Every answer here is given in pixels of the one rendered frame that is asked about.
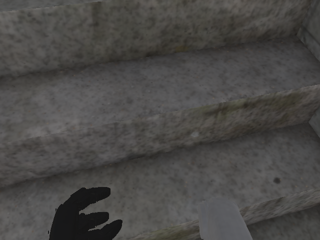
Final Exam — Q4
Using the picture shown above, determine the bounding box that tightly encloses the robot right thigh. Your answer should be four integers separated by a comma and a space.
198, 197, 253, 240

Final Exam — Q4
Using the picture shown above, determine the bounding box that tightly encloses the robot left hand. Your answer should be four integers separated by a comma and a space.
48, 187, 123, 240

